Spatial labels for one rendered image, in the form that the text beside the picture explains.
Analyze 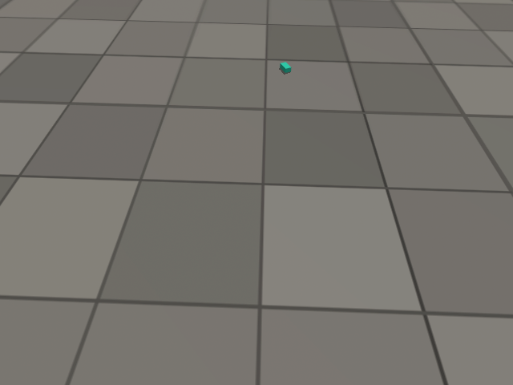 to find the small box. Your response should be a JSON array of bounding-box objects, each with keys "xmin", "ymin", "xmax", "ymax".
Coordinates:
[{"xmin": 280, "ymin": 62, "xmax": 291, "ymax": 73}]

